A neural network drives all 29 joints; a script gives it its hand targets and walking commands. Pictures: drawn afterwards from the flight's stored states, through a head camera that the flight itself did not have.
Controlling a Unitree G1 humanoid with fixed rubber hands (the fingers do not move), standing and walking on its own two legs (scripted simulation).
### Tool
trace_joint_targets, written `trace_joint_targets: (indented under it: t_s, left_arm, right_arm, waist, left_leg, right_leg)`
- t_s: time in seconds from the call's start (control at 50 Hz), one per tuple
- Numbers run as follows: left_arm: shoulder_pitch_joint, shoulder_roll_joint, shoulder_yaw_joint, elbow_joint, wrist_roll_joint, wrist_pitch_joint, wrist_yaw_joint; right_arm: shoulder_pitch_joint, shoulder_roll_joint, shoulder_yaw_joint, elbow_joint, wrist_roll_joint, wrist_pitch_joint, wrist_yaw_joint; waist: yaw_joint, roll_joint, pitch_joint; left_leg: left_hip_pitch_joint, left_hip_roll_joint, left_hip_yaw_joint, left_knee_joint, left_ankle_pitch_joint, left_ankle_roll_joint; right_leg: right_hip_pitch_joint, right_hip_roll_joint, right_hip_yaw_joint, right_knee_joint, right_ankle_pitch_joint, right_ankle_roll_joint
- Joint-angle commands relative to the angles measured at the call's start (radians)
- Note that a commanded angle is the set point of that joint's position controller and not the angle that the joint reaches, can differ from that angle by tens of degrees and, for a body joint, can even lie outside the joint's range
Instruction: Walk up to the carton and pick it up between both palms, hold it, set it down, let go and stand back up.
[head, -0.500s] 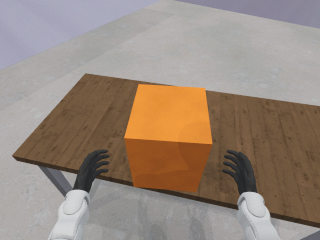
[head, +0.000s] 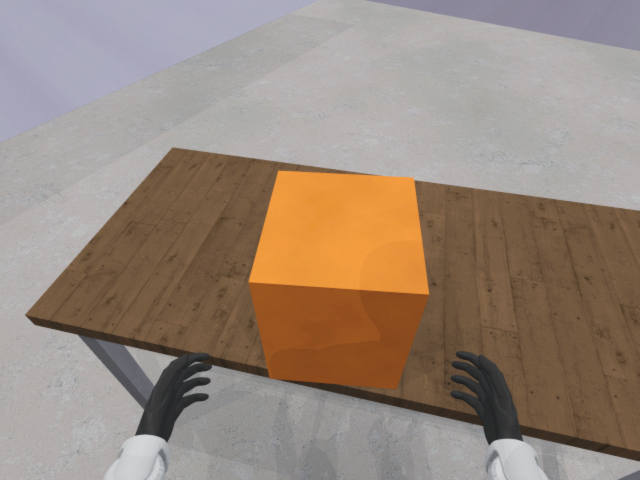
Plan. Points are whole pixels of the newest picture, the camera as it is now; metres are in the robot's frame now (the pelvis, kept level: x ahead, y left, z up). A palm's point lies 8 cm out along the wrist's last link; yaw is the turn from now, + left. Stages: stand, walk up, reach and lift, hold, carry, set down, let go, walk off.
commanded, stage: set down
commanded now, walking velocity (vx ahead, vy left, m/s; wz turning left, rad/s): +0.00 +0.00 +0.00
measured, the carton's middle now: (338, 282) +0.40 -0.01 +0.01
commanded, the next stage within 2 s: let go in 0.88 s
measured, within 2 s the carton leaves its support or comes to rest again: neither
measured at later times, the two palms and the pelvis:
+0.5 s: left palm (160, 459) +0.18 +0.22 -0.05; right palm (520, 456) +0.17 -0.22 -0.05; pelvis +0.00 -0.01 +0.00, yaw -1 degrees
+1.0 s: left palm out of the picture +0.15 +0.21 -0.08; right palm (522, 455) +0.17 -0.22 -0.05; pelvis -0.01 -0.01 +0.00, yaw -1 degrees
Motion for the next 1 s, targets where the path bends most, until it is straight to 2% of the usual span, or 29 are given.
trace_joint_targets:
  t_s: [0.0,0.02,0.04,0.06,0.08,0.1,0.14,0.16,0.2,0.22,0.24,0.28,0.3,0.32,0.34,0.38,0.4,0.42,0.46,0.52,0.64,0.68,0.7,0.74,0.78,0.84,0.86,0.94,0.98]
  left_arm:
    - [-0.038,0.081,0.043,-0.140,0.022,0.018,0.002]
    - [-0.042,0.084,0.050,-0.153,0.028,0.029,0.001]
    - [-0.019,0.077,0.053,-0.122,0.043,0.048,-0.002]
    - [-0.050,0.101,0.065,-0.183,0.030,0.045,0.004]
    - [-0.011,0.081,0.048,-0.155,0.033,0.053,0.005]
    - [-0.011,0.074,0.050,-0.133,0.037,0.064,0.001]
    - [-0.006,0.073,0.051,-0.104,0.048,0.096,-0.007]
    - [-0.044,0.089,0.058,-0.173,0.028,0.082,0.001]
    - [-0.035,0.091,0.046,-0.153,0.041,0.089,0.017]
    - [-0.035,0.091,0.052,-0.170,0.045,0.092,0.022]
    - [-0.041,0.089,0.046,-0.164,0.056,0.102,0.024]
    - [-0.035,0.090,0.050,-0.125,0.059,0.127,0.024]
    - [-0.056,0.093,0.053,-0.149,0.044,0.126,0.026]
    - [-0.027,0.084,0.049,-0.083,0.061,0.148,0.026]
    - [-0.039,0.095,0.054,-0.111,0.054,0.148,0.028]
    - [-0.036,0.098,0.051,-0.115,0.058,0.159,0.031]
    - [-0.036,0.102,0.055,-0.134,0.055,0.156,0.034]
    - [-0.016,0.093,0.053,-0.092,0.080,0.168,0.033]
    - [-0.014,0.104,0.069,-0.116,0.082,0.167,0.032]
    - [0.022,0.085,0.079,-0.058,0.106,0.182,0.018]
    - [-0.013,0.064,0.078,-0.085,0.124,0.212,0.026]
    - [-0.008,0.057,0.077,-0.028,0.145,0.244,0.028]
    - [-0.016,0.060,0.076,-0.064,0.150,0.250,0.031]
    - [-0.018,0.048,0.074,-0.075,0.159,0.264,0.042]
    - [-0.014,0.041,0.079,-0.059,0.171,0.278,0.046]
    - [-0.022,0.044,0.076,-0.066,0.163,0.286,0.051]
    - [-0.013,0.041,0.075,-0.038,0.177,0.295,0.051]
    - [-0.031,0.038,0.075,-0.071,0.180,0.303,0.067]
    - [-0.019,0.019,0.072,-0.051,0.178,0.304,0.069]
  right_arm:
    - [-0.045,-0.091,-0.022,-0.099,-0.001,-0.027,0.007]
    - [-0.061,-0.091,-0.018,-0.118,-0.004,-0.027,0.012]
    - [-0.045,-0.090,-0.017,-0.085,-0.007,-0.019,0.019]
    - [-0.066,-0.102,-0.030,-0.138,-0.006,-0.024,0.023]
    - [-0.034,-0.100,-0.032,-0.104,-0.015,-0.019,0.024]
    - [-0.024,-0.094,-0.034,-0.087,-0.021,-0.011,0.027]
    - [-0.013,-0.089,-0.033,-0.052,-0.037,0.016,0.032]
    - [-0.045,-0.098,-0.044,-0.134,-0.030,0.007,0.033]
    - [-0.025,-0.094,-0.050,-0.082,-0.048,0.018,0.040]
    - [-0.029,-0.099,-0.036,-0.093,-0.043,0.020,0.045]
    - [-0.034,-0.096,-0.045,-0.086,-0.049,0.027,0.048]
    - [-0.034,-0.101,-0.045,-0.072,-0.066,0.041,0.051]
    - [-0.053,-0.108,-0.059,-0.103,-0.059,0.039,0.053]
    - [-0.031,-0.106,-0.054,-0.036,-0.080,0.052,0.056]
    - [-0.034,-0.110,-0.070,-0.053,-0.080,0.048,0.059]
    - [-0.039,-0.105,-0.063,-0.053,-0.094,0.050,0.056]
    - [-0.033,-0.106,-0.065,-0.062,-0.090,0.044,0.056]
    - [-0.017,-0.107,-0.057,0.005,-0.097,0.051,0.058]
    - [-0.020,-0.108,-0.052,-0.013,-0.083,0.044,0.062]
    - [-0.002,-0.122,-0.043,0.053,-0.088,0.037,0.063]
    - [-0.013,-0.133,-0.055,0.095,-0.115,0.048,0.073]
    - [-0.029,-0.147,-0.067,0.147,-0.134,0.066,0.078]
    - [-0.036,-0.142,-0.074,0.129,-0.130,0.070,0.082]
    - [-0.023,-0.153,-0.083,0.151,-0.141,0.078,0.086]
    - [-0.023,-0.144,-0.087,0.183,-0.149,0.092,0.094]
    - [-0.041,-0.143,-0.084,0.160,-0.144,0.103,0.099]
    - [-0.032,-0.140,-0.085,0.195,-0.151,0.110,0.099]
    - [-0.045,-0.159,-0.101,0.198,-0.152,0.108,0.113]
    - [-0.051,-0.162,-0.110,0.205,-0.158,0.107,0.121]
  waist:
    - [0.006,0.056,-0.092]
    - [0.015,0.039,-0.094]
    - [0.021,0.049,-0.063]
    - [0.030,0.038,-0.084]
    - [0.010,0.033,-0.068]
    - [0.009,0.027,-0.045]
    - [0.012,0.041,-0.006]
    - [0.024,0.020,-0.051]
    - [0.016,0.045,-0.046]
    - [0.027,0.047,-0.048]
    - [0.015,0.051,-0.048]
    - [0.020,0.035,-0.034]
    - [0.025,0.031,-0.041]
    - [0.021,0.037,-0.032]
    - [0.022,0.025,-0.055]
    - [0.010,0.008,-0.061]
    - [0.017,0.009,-0.087]
    - [0.006,0.018,-0.066]
    - [0.016,0.019,-0.061]
    - [0.010,0.026,-0.029]
    - [0.008,0.047,-0.005]
    - [0.002,0.051,0.036]
    - [0.003,0.051,0.026]
    - [-0.008,0.059,0.043]
    - [-0.010,0.068,0.030]
    - [-0.011,0.042,0.039]
    - [-0.018,0.054,0.063]
    - [-0.011,0.081,0.032]
    - [-0.012,0.067,0.048]
  left_leg:
    - [0.160,0.010,-0.026,-0.005,0.412,-0.051]
    - [0.155,0.006,-0.018,-0.005,0.412,-0.051]
    - [0.163,0.009,-0.011,-0.016,0.396,-0.050]
    - [0.160,0.008,-0.011,-0.021,0.378,-0.047]
    - [0.175,0.011,-0.012,-0.022,0.381,-0.044]
    - [0.172,0.009,-0.006,-0.027,0.366,-0.046]
    - [0.174,0.006,0.000,-0.043,0.309,-0.036]
    - [0.153,0.004,0.006,-0.047,0.301,-0.032]
    - [0.137,0.004,0.007,-0.048,0.293,-0.033]
    - [0.136,0.005,0.011,-0.046,0.295,-0.035]
    - [0.137,0.010,0.011,-0.043,0.281,-0.034]
    - [0.129,0.007,0.015,-0.051,0.248,-0.028]
    - [0.107,0.006,0.020,-0.056,0.228,-0.029]
    - [0.115,0.005,0.022,-0.059,0.225,-0.026]
    - [0.116,0.007,0.022,-0.061,0.209,-0.023]
    - [0.108,0.002,0.025,-0.056,0.221,-0.020]
    - [0.110,0.001,0.025,-0.051,0.249,-0.018]
    - [0.114,-0.002,0.027,-0.050,0.254,-0.023]
    - [0.115,-0.005,0.025,-0.045,0.281,-0.027]
    - [0.151,-0.002,0.021,-0.042,0.326,-0.031]
    - [0.144,-0.002,0.029,-0.061,0.264,-0.041]
    - [0.147,0.004,0.030,-0.066,0.245,-0.038]
    - [0.147,0.005,0.031,-0.066,0.244,-0.036]
    - [0.136,0.005,0.028,-0.066,0.229,-0.044]
    - [0.141,0.004,0.028,-0.068,0.198,-0.042]
    - [0.111,0.010,0.029,-0.081,0.165,-0.031]
    - [0.110,0.009,0.028,-0.080,0.165,-0.029]
    - [0.102,0.014,0.023,-0.072,0.172,-0.039]
    - [0.096,0.017,0.022,-0.076,0.170,-0.038]
  right_leg:
    - [-0.065,-0.003,0.017,-0.063,0.191,-0.047]
    - [-0.064,-0.001,0.010,-0.062,0.187,-0.048]
    - [-0.066,-0.002,0.009,-0.071,0.169,-0.050]
    - [-0.066,-0.002,0.013,-0.075,0.152,-0.050]
    - [-0.068,0.000,0.012,-0.077,0.150,-0.049]
    - [-0.080,0.002,0.007,-0.086,0.138,-0.048]
    - [-0.092,-0.008,0.012,-0.101,0.095,-0.049]
    - [-0.074,-0.006,0.016,-0.094,0.099,-0.044]
    - [-0.070,-0.010,0.017,-0.085,0.108,-0.043]
    - [-0.072,-0.009,0.015,-0.081,0.104,-0.046]
    - [-0.071,-0.013,0.016,-0.083,0.101,-0.043]
    - [-0.078,-0.012,0.014,-0.083,0.092,-0.039]
    - [-0.080,-0.016,0.016,-0.079,0.085,-0.037]
    - [-0.076,-0.017,0.017,-0.082,0.082,-0.037]
    - [-0.075,-0.015,0.012,-0.079,0.067,-0.037]
    - [-0.073,-0.016,0.015,-0.077,0.095,-0.029]
    - [-0.061,-0.017,0.013,-0.071,0.127,-0.022]
    - [-0.057,-0.017,0.014,-0.072,0.139,-0.025]
    - [-0.052,-0.020,0.013,-0.072,0.169,-0.022]
    - [-0.064,-0.017,0.004,-0.080,0.204,-0.021]
    - [-0.080,-0.007,-0.009,-0.091,0.108,-0.023]
    - [-0.099,-0.007,-0.009,-0.101,0.078,-0.029]
    - [-0.102,-0.004,-0.012,-0.101,0.066,-0.030]
    - [-0.096,-0.003,-0.012,-0.098,0.061,-0.031]
    - [-0.099,-0.008,-0.014,-0.102,0.039,-0.033]
    - [-0.075,-0.010,-0.006,-0.098,0.032,-0.031]
    - [-0.084,-0.013,-0.006,-0.101,0.029,-0.030]
    - [-0.083,-0.008,-0.010,-0.085,0.020,-0.038]
    - [-0.086,-0.005,-0.014,-0.078,0.023,-0.035]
